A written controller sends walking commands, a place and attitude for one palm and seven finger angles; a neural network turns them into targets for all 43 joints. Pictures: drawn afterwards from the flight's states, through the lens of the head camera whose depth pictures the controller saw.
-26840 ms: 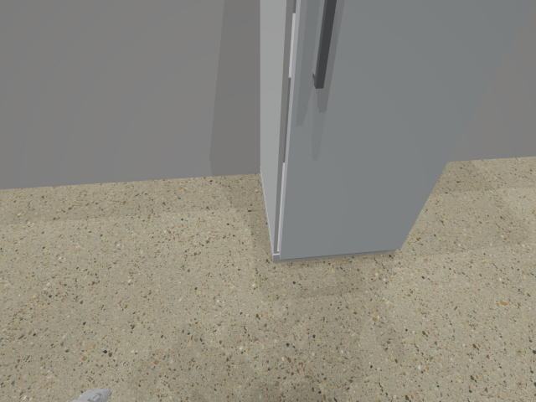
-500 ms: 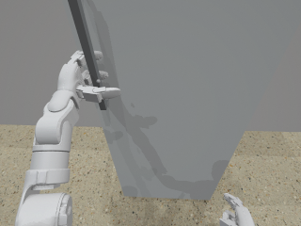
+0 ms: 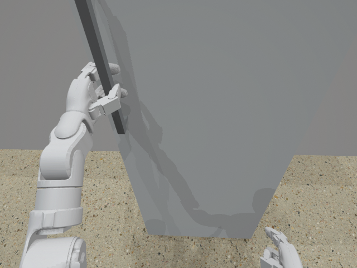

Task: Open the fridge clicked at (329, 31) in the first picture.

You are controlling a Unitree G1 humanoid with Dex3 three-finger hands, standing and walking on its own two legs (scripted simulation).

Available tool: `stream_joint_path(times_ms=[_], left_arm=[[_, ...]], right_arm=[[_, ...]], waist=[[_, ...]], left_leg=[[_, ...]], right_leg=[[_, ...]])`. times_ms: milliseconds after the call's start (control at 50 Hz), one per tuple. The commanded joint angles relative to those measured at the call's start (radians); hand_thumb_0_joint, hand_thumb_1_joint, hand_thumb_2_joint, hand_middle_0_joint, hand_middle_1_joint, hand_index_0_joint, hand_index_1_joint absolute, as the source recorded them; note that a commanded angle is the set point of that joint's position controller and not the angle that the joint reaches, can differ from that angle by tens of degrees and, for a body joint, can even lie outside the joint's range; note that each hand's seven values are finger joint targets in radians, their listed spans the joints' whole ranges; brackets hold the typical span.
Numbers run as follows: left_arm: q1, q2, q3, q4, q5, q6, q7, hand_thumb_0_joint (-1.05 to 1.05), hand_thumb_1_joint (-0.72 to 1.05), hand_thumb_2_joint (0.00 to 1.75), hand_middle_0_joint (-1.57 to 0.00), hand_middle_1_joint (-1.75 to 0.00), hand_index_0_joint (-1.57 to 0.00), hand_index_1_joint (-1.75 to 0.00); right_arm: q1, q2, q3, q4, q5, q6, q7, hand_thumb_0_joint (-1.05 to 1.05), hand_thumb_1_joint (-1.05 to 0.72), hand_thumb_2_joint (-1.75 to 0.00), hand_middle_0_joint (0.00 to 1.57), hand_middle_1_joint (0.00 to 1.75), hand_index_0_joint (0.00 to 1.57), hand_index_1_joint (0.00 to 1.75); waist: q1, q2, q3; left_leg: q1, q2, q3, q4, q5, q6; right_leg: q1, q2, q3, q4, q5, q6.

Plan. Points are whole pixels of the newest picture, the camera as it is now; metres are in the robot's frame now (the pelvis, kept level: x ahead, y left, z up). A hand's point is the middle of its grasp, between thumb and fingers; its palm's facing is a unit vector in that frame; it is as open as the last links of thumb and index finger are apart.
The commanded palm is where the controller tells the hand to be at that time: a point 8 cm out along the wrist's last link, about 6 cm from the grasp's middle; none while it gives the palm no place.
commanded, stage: grip the handle and tug to test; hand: left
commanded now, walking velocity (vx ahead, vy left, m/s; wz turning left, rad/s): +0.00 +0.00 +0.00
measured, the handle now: (107, 69) +0.43 +0.18 +0.27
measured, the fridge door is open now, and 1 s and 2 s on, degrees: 0 4 12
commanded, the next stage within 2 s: pull the door a little, standing still in 0.64 s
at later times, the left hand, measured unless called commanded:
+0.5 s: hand (115, 101) +0.37 +0.15 +0.23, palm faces +0.04 -1.00 -0.02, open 6.3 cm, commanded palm +0.31 +0.20 +0.24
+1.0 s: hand (113, 111) +0.34 +0.15 +0.23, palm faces +0.03 -1.00 -0.06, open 6.0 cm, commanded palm +0.28 +0.19 +0.24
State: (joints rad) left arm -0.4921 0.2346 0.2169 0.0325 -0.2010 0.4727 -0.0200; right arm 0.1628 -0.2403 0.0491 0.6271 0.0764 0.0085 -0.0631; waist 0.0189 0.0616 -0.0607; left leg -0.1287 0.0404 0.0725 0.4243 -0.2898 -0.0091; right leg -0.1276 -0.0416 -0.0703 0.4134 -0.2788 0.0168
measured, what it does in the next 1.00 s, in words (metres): shifts its weight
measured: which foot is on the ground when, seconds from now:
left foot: down 0.00-1.00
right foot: down 0.00-1.00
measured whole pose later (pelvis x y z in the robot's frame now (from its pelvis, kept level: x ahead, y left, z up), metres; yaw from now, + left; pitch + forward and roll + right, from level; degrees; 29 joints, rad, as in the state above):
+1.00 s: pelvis +0.06 +0.00 +0.00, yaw -2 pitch +3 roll -1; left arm -0.01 0.21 0.24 -0.59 -0.28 0.59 -0.04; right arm 0.13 -0.24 0.04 0.58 0.07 -0.02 -0.03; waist 0.05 0.09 -0.13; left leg -0.15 0.03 0.03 0.51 -0.30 0.00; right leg -0.16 -0.04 -0.08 0.49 -0.27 0.02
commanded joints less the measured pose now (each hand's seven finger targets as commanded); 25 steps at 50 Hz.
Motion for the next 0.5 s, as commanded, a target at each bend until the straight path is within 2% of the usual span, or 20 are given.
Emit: stream_joint_path(times_ms=[0,40,60,80,100,140,160,220,240,260,300,320,340,380,440,480], left_arm=[[-0.367,0.139,-0.007,-0.327,-0.024,-0.086,-0.048,0.00,0.90,0.90,-0.45,-1.40,-0.45,-1.40],[-0.311,0.165,0.015,-0.346,-0.024,-0.085,-0.052,0.00,0.90,0.90,-0.45,-1.40,-0.45,-1.40],[-0.325,0.138,-0.003,-0.355,-0.028,-0.083,-0.055,0.00,0.90,0.90,-0.45,-1.40,-0.45,-1.40],[-0.317,0.150,0.006,-0.361,-0.028,-0.080,-0.055,0.00,0.90,0.90,-0.45,-1.40,-0.45,-1.40],[-0.316,0.129,-0.012,-0.393,-0.029,-0.082,-0.056,0.00,0.90,0.90,-0.45,-1.40,-0.45,-1.40],[-0.274,0.144,0.001,-0.392,-0.029,-0.075,-0.055,0.00,0.90,0.90,-0.45,-1.40,-0.45,-1.40],[-0.298,0.146,0.002,-0.417,-0.030,-0.074,-0.054,0.00,0.90,0.90,-0.45,-1.40,-0.45,-1.40],[-0.271,0.136,0.006,-0.405,-0.034,-0.058,-0.054,0.00,0.90,0.90,-0.45,-1.40,-0.45,-1.40],[-0.237,0.158,0.022,-0.414,-0.034,-0.057,-0.055,0.00,0.90,0.90,-0.45,-1.40,-0.45,-1.40],[-0.239,0.145,0.014,-0.431,-0.035,-0.055,-0.056,0.00,0.90,0.90,-0.45,-1.40,-0.45,-1.40],[-0.209,0.150,0.022,-0.429,-0.037,-0.043,-0.058,0.00,0.90,0.90,-0.45,-1.40,-0.45,-1.40],[-0.203,0.131,0.011,-0.437,-0.040,-0.037,-0.060,0.00,0.90,0.90,-0.45,-1.40,-0.45,-1.40],[-0.176,0.174,0.046,-0.442,-0.040,-0.038,-0.058,0.00,0.90,0.90,-0.45,-1.40,-0.45,-1.40],[-0.142,0.154,0.038,-0.473,-0.043,-0.030,-0.061,0.00,0.90,0.90,-0.45,-1.40,-0.45,-1.40],[-0.053,0.187,0.077,-0.493,-0.051,-0.019,-0.065,0.00,0.90,0.90,-0.45,-1.40,-0.45,-1.40],[-0.047,0.171,0.069,-0.523,-0.056,-0.012,-0.068,0.00,0.90,0.90,-0.45,-1.40,-0.45,-1.40]], right_arm=[[-0.158,-0.100,-0.036,-0.181,-0.002,-0.058,-0.004,0.00,-0.90,-0.90,0.20,0.30,0.20,0.30],[-0.167,-0.103,-0.036,-0.186,-0.002,-0.055,-0.003,0.00,-0.90,-0.90,0.20,0.30,0.20,0.30],[-0.167,-0.098,-0.034,-0.189,-0.003,-0.056,-0.002,0.00,-0.90,-0.90,0.20,0.30,0.20,0.30],[-0.163,-0.099,-0.035,-0.189,-0.001,-0.055,-0.001,0.00,-0.90,-0.90,0.20,0.30,0.20,0.30],[-0.167,-0.097,-0.035,-0.193,-0.001,-0.057,0.001,0.00,-0.90,-0.90,0.20,0.30,0.20,0.30],[-0.169,-0.100,-0.036,-0.191,-0.002,-0.056,0.003,0.00,-0.90,-0.90,0.20,0.30,0.20,0.30],[-0.171,-0.097,-0.034,-0.196,-0.003,-0.057,0.003,0.00,-0.90,-0.90,0.20,0.30,0.20,0.30],[-0.173,-0.096,-0.035,-0.197,-0.002,-0.056,0.003,0.00,-0.90,-0.90,0.20,0.30,0.20,0.30],[-0.175,-0.100,-0.036,-0.198,-0.003,-0.055,0.004,0.00,-0.90,-0.90,0.20,0.30,0.20,0.30],[-0.177,-0.097,-0.035,-0.203,-0.002,-0.055,0.003,0.00,-0.90,-0.90,0.20,0.30,0.20,0.30],[-0.175,-0.098,-0.034,-0.203,0.000,-0.052,0.004,0.00,-0.90,-0.90,0.20,0.30,0.20,0.30],[-0.180,-0.095,-0.034,-0.207,-0.001,-0.054,0.005,0.00,-0.90,-0.90,0.20,0.30,0.20,0.30],[-0.177,-0.100,-0.037,-0.204,-0.001,-0.053,0.005,0.00,-0.90,-0.90,0.20,0.30,0.20,0.30],[-0.181,-0.095,-0.035,-0.214,-0.001,-0.053,0.007,0.00,-0.90,-0.90,0.20,0.30,0.20,0.30],[-0.183,-0.100,-0.035,-0.220,-0.001,-0.048,0.011,0.00,-0.90,-0.90,0.20,0.30,0.20,0.30],[-0.186,-0.096,-0.033,-0.226,0.001,-0.050,0.013,0.00,-0.90,-0.90,0.20,0.30,0.20,0.30]], waist=[[0.007,-0.052,-0.320],[0.021,-0.042,-0.316],[0.013,-0.051,-0.319],[0.013,-0.051,-0.317],[0.011,-0.037,-0.325],[0.019,-0.027,-0.312],[0.017,-0.020,-0.325],[0.016,-0.049,-0.312],[0.024,-0.036,-0.308],[0.021,-0.045,-0.326],[0.022,-0.050,-0.317],[0.021,-0.039,-0.313],[0.030,-0.053,-0.315],[0.029,-0.051,-0.321],[0.044,-0.066,-0.315],[0.038,-0.055,-0.311]], left_leg=[[0.166,-0.016,-0.051,0.024,0.613,0.037],[0.157,-0.015,-0.048,0.027,0.631,0.038],[0.160,-0.017,-0.046,0.026,0.637,0.039],[0.160,-0.015,-0.047,0.027,0.648,0.038],[0.168,-0.014,-0.047,0.031,0.658,0.037],[0.171,-0.011,-0.047,0.036,0.677,0.037],[0.167,-0.013,-0.049,0.032,0.674,0.035],[0.161,-0.014,-0.047,0.033,0.655,0.037],[0.157,-0.012,-0.047,0.035,0.665,0.038],[0.159,-0.015,-0.044,0.032,0.665,0.039],[0.150,-0.015,-0.042,0.035,0.667,0.037],[0.151,-0.017,-0.042,0.037,0.667,0.038],[0.149,-0.014,-0.044,0.038,0.672,0.038],[0.143,-0.017,-0.039,0.038,0.683,0.039],[0.122,-0.017,-0.039,0.041,0.685,0.039],[0.121,-0.016,-0.039,0.041,0.688,0.038]], right_leg=[[0.081,0.034,-0.010,0.033,0.599,-0.036],[0.094,0.033,-0.007,0.037,0.614,-0.037],[0.094,0.031,-0.009,0.036,0.625,-0.035],[0.092,0.032,-0.010,0.039,0.627,-0.035],[0.089,0.031,-0.010,0.042,0.628,-0.034],[0.085,0.032,-0.008,0.040,0.635,-0.034],[0.092,0.030,-0.009,0.040,0.634,-0.035],[0.087,0.033,-0.011,0.040,0.632,-0.033],[0.093,0.033,-0.008,0.040,0.637,-0.034],[0.101,0.031,-0.010,0.043,0.647,-0.033],[0.100,0.032,-0.013,0.048,0.653,-0.032],[0.094,0.032,-0.012,0.048,0.657,-0.030],[0.104,0.032,-0.010,0.046,0.657,-0.031],[0.110,0.030,-0.013,0.054,0.677,-0.030],[0.121,0.031,-0.012,0.058,0.693,-0.029],[0.111,0.028,-0.014,0.061,0.689,-0.028]])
